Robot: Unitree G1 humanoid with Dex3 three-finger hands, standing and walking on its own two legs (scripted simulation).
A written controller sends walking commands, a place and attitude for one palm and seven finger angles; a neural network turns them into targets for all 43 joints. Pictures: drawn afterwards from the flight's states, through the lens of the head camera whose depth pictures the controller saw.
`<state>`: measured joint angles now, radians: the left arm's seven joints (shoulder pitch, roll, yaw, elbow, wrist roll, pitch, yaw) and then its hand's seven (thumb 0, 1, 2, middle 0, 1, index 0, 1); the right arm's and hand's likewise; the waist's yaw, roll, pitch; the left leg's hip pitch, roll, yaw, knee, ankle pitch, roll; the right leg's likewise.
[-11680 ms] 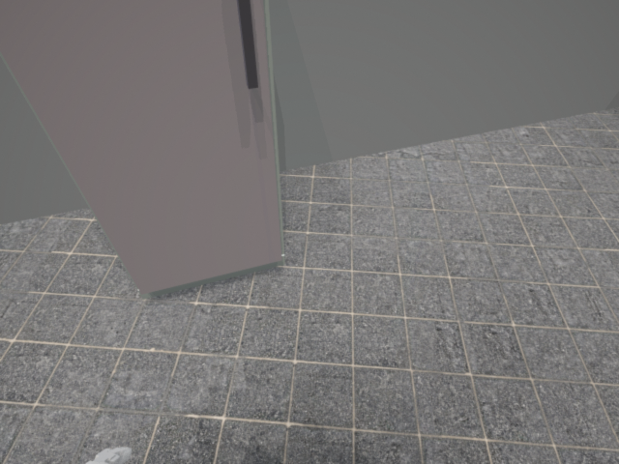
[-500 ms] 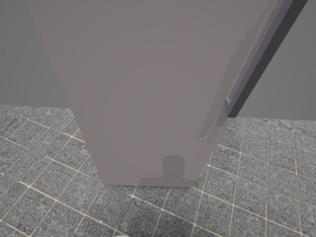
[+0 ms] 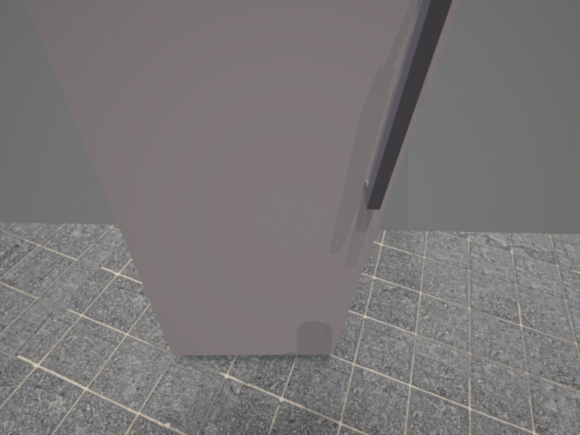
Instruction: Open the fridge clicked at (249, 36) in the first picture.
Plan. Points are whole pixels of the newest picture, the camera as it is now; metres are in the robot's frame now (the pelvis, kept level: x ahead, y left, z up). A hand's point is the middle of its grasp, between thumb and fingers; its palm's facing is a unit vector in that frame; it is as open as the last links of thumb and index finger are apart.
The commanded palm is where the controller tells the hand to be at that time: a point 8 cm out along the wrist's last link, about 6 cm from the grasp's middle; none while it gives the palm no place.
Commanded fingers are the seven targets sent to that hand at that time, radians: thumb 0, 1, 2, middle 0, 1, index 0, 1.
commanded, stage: come to a stop and stand still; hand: right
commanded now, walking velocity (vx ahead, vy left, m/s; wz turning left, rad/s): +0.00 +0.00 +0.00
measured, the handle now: (396, 108) +0.49 -0.12 +0.24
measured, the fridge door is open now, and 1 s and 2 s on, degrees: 0 0 0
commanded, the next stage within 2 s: look again from close up in 1.04 s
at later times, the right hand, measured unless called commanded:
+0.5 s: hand out of the picture +0.03 -0.19 -0.15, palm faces -0.01 +0.97 -0.24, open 7.3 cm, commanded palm none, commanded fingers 0.00 -0.90 -0.90 0.20 0.30 0.20 0.30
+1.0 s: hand out of the picture +0.08 -0.17 -0.16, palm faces +0.02 +0.97 -0.24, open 7.3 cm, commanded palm none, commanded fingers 0.00 -0.90 -0.90 0.20 0.30 0.20 0.30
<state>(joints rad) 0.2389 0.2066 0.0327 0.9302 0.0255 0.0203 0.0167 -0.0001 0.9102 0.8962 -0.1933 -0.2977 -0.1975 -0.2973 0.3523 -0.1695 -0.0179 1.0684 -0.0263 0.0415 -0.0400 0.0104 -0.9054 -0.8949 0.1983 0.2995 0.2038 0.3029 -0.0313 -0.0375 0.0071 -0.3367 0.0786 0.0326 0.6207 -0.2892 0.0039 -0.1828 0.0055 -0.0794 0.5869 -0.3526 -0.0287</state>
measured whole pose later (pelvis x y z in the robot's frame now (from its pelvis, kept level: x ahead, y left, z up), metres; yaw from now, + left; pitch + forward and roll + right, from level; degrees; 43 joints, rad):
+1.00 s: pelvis +0.05 +0.01 +0.01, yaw -1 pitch -1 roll -1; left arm 0.27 0.17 0.00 1.07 0.02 -0.02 0.04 0.00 0.91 0.90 -0.20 -0.30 -0.20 -0.30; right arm 0.22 -0.16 0.00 1.07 -0.01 -0.01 -0.04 0.01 -0.92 -0.90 0.20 0.30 0.20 0.30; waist 0.01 -0.03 0.05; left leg -0.25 0.00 -0.05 0.52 -0.25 -0.01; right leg -0.07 -0.01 -0.06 0.43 -0.34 0.00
